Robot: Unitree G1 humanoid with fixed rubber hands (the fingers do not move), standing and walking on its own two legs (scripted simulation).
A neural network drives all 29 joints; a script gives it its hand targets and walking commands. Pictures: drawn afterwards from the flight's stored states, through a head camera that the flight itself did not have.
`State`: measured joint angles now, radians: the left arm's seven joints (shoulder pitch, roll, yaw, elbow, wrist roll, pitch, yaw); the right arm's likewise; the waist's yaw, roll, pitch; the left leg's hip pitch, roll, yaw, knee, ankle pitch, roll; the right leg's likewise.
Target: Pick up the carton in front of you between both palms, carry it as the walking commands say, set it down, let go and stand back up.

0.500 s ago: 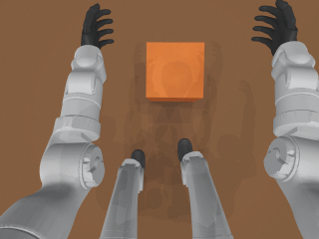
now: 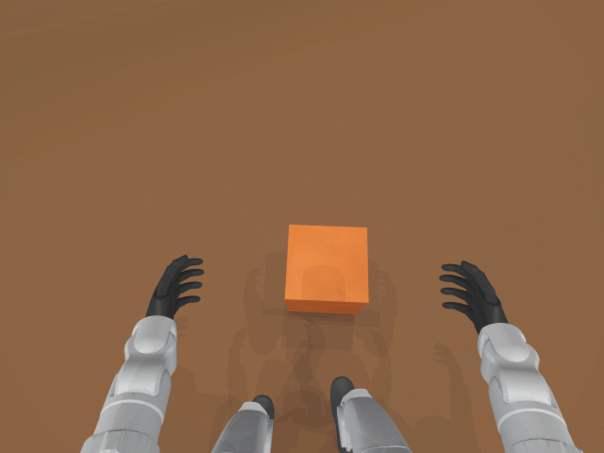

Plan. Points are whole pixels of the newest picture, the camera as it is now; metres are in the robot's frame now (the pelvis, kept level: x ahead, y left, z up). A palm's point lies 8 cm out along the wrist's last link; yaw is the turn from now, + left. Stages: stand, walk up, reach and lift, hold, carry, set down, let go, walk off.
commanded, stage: let go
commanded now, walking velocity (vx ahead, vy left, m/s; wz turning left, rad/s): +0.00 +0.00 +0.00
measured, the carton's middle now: (324, 272) +0.46 -0.06 -0.62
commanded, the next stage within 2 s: stand in 0.74 s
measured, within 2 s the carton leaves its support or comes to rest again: neither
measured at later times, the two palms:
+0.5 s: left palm (84, 400) +0.19 +0.26 -0.03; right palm (489, 391) +0.19 -0.21 -0.04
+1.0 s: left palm (56, 419) +0.17 +0.30 -0.05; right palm (539, 397) +0.18 -0.27 -0.06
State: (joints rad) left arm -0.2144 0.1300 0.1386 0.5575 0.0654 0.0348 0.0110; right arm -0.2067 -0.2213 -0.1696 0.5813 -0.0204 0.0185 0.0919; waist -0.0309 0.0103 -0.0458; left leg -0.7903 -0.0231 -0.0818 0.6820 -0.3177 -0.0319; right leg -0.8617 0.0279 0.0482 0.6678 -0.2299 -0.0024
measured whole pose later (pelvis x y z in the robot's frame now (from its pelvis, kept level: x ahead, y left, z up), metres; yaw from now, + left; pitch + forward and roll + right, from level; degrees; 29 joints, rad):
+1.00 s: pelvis +0.04 +0.01 +0.02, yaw +0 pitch +0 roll +0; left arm 0.19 0.32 0.05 0.71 0.04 0.02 0.01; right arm 0.21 -0.34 -0.07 0.63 -0.04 0.04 -0.01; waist 0.00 0.03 0.01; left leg -0.17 -0.01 -0.07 0.53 -0.36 -0.01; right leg -0.24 0.02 0.04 0.53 -0.29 0.00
